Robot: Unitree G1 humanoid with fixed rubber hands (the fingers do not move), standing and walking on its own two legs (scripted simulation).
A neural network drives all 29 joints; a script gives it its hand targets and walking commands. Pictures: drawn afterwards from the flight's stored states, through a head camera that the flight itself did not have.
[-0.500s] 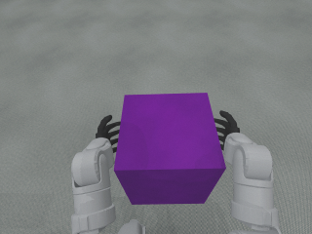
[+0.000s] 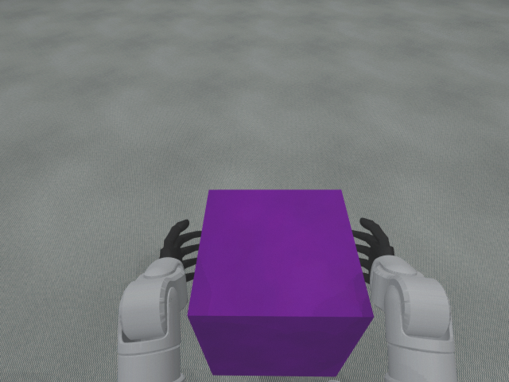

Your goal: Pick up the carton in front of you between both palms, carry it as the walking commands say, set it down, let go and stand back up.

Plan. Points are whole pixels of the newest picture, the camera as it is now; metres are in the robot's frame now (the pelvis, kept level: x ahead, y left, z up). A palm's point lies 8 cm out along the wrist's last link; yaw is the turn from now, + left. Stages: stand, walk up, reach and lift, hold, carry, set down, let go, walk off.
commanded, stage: carry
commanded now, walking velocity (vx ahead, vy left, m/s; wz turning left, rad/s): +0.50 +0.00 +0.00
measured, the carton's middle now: (274, 286) +0.27 +0.00 +0.01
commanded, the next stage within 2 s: none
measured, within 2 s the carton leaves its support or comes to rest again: neither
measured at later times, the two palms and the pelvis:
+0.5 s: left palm (208, 143) +0.56 +0.13 +0.09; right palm (346, 141) +0.57 -0.17 +0.08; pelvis +0.30 -0.03 +0.00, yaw +2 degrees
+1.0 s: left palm (213, 122) +0.71 +0.13 +0.05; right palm (328, 123) +0.70 -0.17 +0.04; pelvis +0.44 -0.01 -0.02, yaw +0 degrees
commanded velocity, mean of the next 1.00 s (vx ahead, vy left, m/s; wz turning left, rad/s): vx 0.13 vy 0.00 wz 0.00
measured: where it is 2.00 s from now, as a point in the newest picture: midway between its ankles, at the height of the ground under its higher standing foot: (271, 360)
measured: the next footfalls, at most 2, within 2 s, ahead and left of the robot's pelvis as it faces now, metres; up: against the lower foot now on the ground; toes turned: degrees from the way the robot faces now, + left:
right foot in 0.18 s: +0.36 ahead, -0.14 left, +0.00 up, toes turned -6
left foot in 0.58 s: +0.49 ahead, +0.08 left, +0.00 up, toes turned -12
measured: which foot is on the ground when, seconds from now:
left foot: down 0.00-0.20, up 0.22-0.56, down 0.58-1.00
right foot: up 0.00-0.16, down 0.18-1.00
